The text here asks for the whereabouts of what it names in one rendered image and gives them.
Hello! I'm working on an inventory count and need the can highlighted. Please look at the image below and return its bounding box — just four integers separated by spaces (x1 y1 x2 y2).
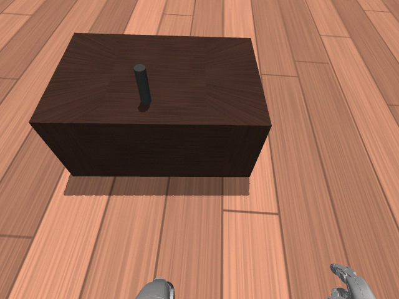
133 64 151 105

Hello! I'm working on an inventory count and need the right robot hand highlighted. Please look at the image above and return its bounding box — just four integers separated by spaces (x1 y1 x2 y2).
327 263 376 299

